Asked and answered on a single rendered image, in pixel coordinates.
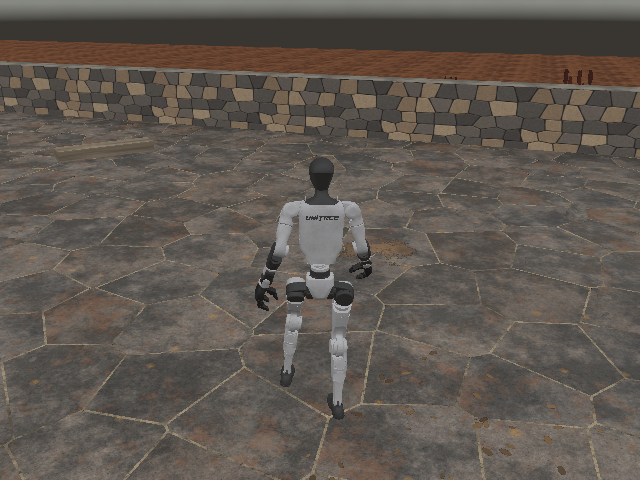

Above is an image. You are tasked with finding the robot right upper arm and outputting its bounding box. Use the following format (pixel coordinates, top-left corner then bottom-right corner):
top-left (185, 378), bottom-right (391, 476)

top-left (341, 201), bottom-right (368, 255)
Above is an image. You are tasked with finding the robot left hand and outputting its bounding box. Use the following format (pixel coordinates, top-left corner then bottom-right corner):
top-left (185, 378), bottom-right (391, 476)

top-left (255, 283), bottom-right (278, 311)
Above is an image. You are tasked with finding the robot right hand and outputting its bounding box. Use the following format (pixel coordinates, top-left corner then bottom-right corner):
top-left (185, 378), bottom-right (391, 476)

top-left (349, 262), bottom-right (372, 279)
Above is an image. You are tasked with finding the robot right shin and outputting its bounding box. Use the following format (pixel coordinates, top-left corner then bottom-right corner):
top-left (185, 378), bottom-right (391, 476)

top-left (331, 338), bottom-right (348, 406)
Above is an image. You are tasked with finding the robot left upper arm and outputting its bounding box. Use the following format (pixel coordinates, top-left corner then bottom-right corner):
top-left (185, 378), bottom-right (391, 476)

top-left (273, 201), bottom-right (301, 258)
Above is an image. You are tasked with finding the robot right thigh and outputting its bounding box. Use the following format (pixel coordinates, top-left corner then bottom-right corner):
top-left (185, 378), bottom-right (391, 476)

top-left (329, 281), bottom-right (354, 357)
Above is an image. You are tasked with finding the robot right forearm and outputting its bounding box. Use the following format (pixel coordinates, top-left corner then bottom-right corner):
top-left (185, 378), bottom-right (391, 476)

top-left (357, 239), bottom-right (372, 269)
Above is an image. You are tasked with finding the robot left forearm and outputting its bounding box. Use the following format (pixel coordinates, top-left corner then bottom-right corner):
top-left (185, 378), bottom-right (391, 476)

top-left (258, 242), bottom-right (282, 288)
